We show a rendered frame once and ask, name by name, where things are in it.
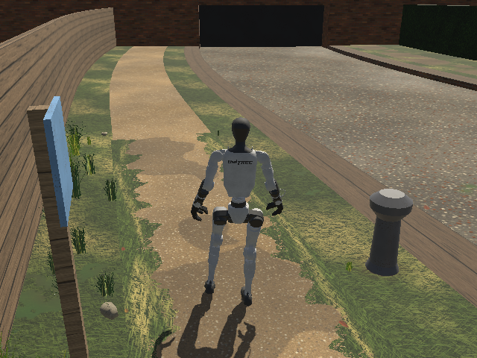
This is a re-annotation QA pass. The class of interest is robot right hand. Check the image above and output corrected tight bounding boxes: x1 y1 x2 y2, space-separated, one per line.
266 202 283 216

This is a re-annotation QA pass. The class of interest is right robot upper arm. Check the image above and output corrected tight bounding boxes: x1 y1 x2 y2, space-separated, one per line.
256 150 277 191

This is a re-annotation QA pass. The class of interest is robot right forearm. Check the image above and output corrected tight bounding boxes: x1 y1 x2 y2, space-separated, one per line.
269 179 282 205

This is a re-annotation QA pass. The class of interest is left robot upper arm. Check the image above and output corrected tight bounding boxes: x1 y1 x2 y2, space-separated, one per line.
202 149 225 191

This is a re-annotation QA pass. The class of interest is robot left forearm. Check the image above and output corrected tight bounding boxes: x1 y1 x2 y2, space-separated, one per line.
193 179 209 208

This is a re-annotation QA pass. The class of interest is robot left hand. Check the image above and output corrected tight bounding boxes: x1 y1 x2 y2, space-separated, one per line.
191 205 208 221

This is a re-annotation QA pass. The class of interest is robot right shin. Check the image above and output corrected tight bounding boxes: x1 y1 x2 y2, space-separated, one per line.
244 248 256 295

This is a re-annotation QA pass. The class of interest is robot right thigh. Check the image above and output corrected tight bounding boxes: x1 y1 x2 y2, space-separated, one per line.
243 208 264 260

